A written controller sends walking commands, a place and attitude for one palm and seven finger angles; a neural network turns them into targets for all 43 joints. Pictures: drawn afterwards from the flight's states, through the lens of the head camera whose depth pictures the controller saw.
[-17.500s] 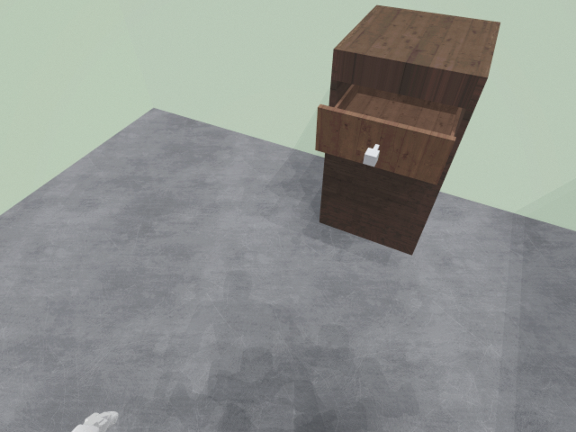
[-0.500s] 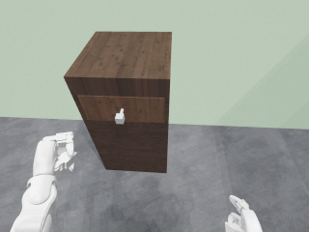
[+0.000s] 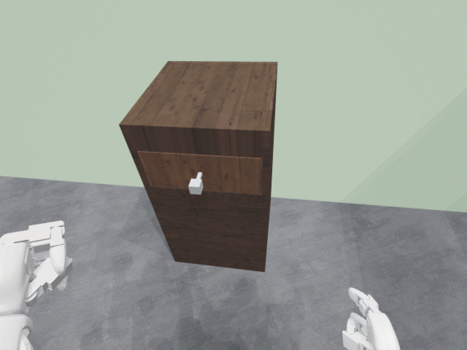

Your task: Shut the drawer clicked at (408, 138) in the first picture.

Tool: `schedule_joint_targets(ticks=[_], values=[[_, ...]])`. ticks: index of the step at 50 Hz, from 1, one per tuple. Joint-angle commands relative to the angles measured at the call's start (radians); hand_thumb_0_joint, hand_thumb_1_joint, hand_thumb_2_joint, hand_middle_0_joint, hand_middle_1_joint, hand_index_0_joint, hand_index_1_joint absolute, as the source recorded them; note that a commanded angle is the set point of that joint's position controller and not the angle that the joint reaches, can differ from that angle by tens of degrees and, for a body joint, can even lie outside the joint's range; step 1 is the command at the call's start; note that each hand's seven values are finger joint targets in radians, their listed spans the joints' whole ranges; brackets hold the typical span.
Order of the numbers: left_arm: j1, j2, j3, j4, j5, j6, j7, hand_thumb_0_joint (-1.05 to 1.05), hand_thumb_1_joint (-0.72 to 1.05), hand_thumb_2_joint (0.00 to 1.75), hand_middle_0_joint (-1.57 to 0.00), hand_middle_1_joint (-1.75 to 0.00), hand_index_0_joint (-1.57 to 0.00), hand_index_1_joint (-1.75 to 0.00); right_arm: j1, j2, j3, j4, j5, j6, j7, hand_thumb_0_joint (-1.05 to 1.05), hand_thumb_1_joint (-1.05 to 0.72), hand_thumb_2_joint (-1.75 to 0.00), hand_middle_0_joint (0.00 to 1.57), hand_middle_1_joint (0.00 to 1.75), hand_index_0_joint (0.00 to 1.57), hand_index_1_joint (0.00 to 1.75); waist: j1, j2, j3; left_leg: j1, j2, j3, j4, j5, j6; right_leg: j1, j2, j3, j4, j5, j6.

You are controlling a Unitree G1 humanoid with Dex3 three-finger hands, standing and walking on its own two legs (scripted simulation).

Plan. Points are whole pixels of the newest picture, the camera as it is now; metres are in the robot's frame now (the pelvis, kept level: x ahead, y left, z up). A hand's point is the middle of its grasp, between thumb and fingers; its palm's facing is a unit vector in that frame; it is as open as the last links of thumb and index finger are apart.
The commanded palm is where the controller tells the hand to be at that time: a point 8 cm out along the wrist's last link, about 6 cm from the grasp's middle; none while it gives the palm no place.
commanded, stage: step back with the hand held close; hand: left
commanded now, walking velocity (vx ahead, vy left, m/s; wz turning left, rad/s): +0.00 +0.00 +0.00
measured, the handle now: (197, 182) +0.62 +0.21 -0.15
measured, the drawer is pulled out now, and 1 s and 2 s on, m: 0.00 0.00 0.00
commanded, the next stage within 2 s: stop stepping back and stand still in 1.56 s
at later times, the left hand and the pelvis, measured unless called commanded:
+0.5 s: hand (75, 264) +0.18 +0.24 +0.14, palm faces +0.25 -0.82 -0.51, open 3.2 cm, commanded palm +0.12 +0.28 +0.17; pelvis -0.02 +0.01 +0.00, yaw -1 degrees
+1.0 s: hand (13, 315) +0.11 +0.27 +0.15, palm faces +0.34 -0.80 -0.48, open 3.2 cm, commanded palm +0.04 +0.31 +0.17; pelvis -0.08 +0.03 -0.01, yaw +2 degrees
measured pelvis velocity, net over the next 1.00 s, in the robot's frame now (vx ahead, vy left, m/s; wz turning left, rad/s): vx -0.08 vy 0.03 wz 0.03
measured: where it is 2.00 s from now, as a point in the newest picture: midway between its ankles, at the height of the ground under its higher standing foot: outside the picture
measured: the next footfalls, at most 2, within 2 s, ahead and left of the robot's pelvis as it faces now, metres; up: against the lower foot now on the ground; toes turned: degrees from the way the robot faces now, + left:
right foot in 1.14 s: -0.09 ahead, -0.09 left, +0.00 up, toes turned +7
left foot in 1.56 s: -0.21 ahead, +0.11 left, +0.00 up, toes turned +0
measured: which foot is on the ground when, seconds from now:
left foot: down 0.00-1.00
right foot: down 0.00-1.00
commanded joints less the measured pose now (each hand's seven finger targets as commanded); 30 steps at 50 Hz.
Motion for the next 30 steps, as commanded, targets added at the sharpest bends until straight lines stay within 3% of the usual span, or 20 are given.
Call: schedule_joint_targets(ticks=[1, 4, 6, 7, 8, 10, 13, 18, 20, 25, 27, 30], values=[[-0.103, 0.187, 0.103, -0.24, -0.001, -0.063, 0.019, 0.0, 0.9, 0.9, -1.4, -1.6, -1.4, -1.6, -0.124, -0.092, -0.036, -0.163, -0.008, -0.068, -0.014, 0.0, -0.9, -0.9, 0.2, 0.3, 0.2, 0.3, -0.012, -0.034, -0.09, 0.072, 0.044, -0.066, -0.05, 0.173, 0.002, -0.05, -0.058, 0.095, -0.08, 0.191, 0.023], [-0.088, 0.199, 0.109, -0.272, 0.0, -0.066, 0.028, 0.0, 0.9, 0.9, -1.4, -1.6, -1.4, -1.6, -0.132, -0.086, -0.033, -0.163, -0.009, -0.085, -0.017, 0.0, -0.9, -0.9, 0.2, 0.3, 0.2, 0.3, -0.006, -0.035, -0.098, 0.073, 0.041, -0.059, -0.034, 0.211, 0.003, -0.042, -0.062, 0.104, -0.08, 0.244, 0.024], [-0.076, 0.198, 0.114, -0.257, -0.001, -0.063, 0.029, 0.0, 0.9, 0.9, -1.4, -1.6, -1.4, -1.6, -0.135, -0.082, -0.031, -0.157, -0.009, -0.09, -0.017, 0.0, -0.9, -0.9, 0.2, 0.3, 0.2, 0.3, -0.007, -0.031, -0.058, 0.058, 0.042, -0.059, -0.037, 0.211, -0.003, -0.05, -0.061, 0.103, -0.086, 0.243, 0.022], [-0.187, 0.315, 0.251, -0.331, 0.005, -0.11, 0.031, 0.0, 0.9, 0.9, -1.4, -1.6, -1.4, -1.6, -0.101, -0.108, -0.043, -0.185, -0.009, -0.06, -0.007, 0.0, -0.9, -0.9, 0.2, 0.3, 0.2, 0.3, -0.051, -0.07, 0.047, -0.032, 0.062, -0.095, -0.002, 0.137, 0.017, -0.152, -0.128, 0.22, -0.145, 0.255, 0.031], [-0.098, 0.238, 0.198, -0.209, 0.014, -0.119, 0.023, 0.0, 0.9, 0.9, -1.4, -1.6, -1.4, -1.6, -0.098, -0.09, -0.044, -0.153, -0.015, -0.042, -0.006, 0.0, -0.9, -0.9, 0.2, 0.3, 0.2, 0.3, -0.061, -0.103, 0.059, -0.028, 0.06, -0.099, 0.019, 0.123, 0.015, -0.177, -0.15, 0.217, -0.156, 0.242, 0.022], [-0.051, 0.199, 0.165, -0.188, 0.019, -0.128, 0.018, 0.0, 0.9, 0.9, -1.4, -1.6, -1.4, -1.6, -0.112, -0.093, -0.055, -0.163, -0.016, -0.024, 0.0, 0.0, -0.9, -0.9, 0.2, 0.3, 0.2, 0.3, -0.062, -0.081, 0.06, -0.03, 0.061, -0.094, 0.02, 0.145, 0.008, -0.194, -0.155, 0.212, -0.155, 0.264, 0.027], [0.044, 0.174, 0.154, -0.175, 0.019, -0.145, 0.013, 0.0, 0.9, 0.9, -1.4, -1.6, -1.4, -1.6, -0.103, -0.105, -0.066, -0.165, -0.018, 0.0, 0.006, 0.0, -0.9, -0.9, 0.2, 0.3, 0.2, 0.3, -0.062, -0.031, -0.039, -0.026, 0.084, -0.095, -0.013, 0.245, 0.012, -0.12, -0.137, 0.163, -0.079, 0.322, 0.04], [0.127, 0.214, 0.2, -0.258, 0.009, -0.156, 0.023, 0.0, 0.9, 0.9, -1.4, -1.6, -1.4, -1.6, -0.113, -0.102, -0.081, -0.194, -0.01, 0.027, 0.003, 0.0, -0.9, -0.9, 0.2, 0.3, 0.2, 0.3, -0.055, -0.089, -0.182, -0.03, 0.101, -0.094, -0.004, 0.403, 0.013, -0.035, -0.126, 0.129, 0.004, 0.46, 0.054], [0.134, 0.243, 0.226, -0.289, 0.003, -0.157, 0.029, 0.0, 0.9, 0.9, -1.4, -1.6, -1.4, -1.6, -0.12, -0.101, -0.083, -0.202, -0.009, 0.032, -0.004, 0.0, -0.9, -0.9, 0.2, 0.3, 0.2, 0.3, -0.053, -0.097, -0.209, -0.039, 0.101, -0.094, 0.002, 0.422, 0.011, -0.029, -0.127, 0.132, 0.02, 0.492, 0.055], [0.142, 0.252, 0.227, -0.344, 0.007, -0.157, 0.044, 0.0, 0.9, 0.9, -1.4, -1.6, -1.4, -1.6, -0.107, -0.11, -0.087, -0.207, -0.013, 0.031, -0.018, 0.0, -0.9, -0.9, 0.2, 0.3, 0.2, 0.3, -0.055, -0.016, -0.212, -0.074, 0.118, -0.119, -0.016, 0.442, 0.011, -0.047, -0.103, 0.122, 0.061, 0.421, 0.052], [0.148, 0.238, 0.214, -0.332, 0.011, -0.155, 0.047, 0.0, 0.9, 0.9, -1.4, -1.6, -1.4, -1.6, -0.098, -0.107, -0.088, -0.201, -0.013, 0.03, -0.021, 0.0, -0.9, -0.9, 0.2, 0.3, 0.2, 0.3, -0.059, -0.018, -0.194, -0.091, 0.126, -0.125, -0.02, 0.423, 0.012, -0.063, -0.094, 0.119, 0.066, 0.379, 0.053], [0.14, 0.223, 0.203, -0.297, 0.012, -0.149, 0.048, 0.0, 0.9, 0.9, -1.4, -1.6, -1.4, -1.6, -0.102, -0.108, -0.09, -0.194, -0.016, 0.026, -0.024, 0.0, -0.9, -0.9, 0.2, 0.3, 0.2, 0.3, -0.065, -0.04, -0.144, -0.155, 0.13, -0.14, -0.044, 0.295, 0.016, -0.083, -0.09, 0.133, 0.049, 0.303, 0.052]])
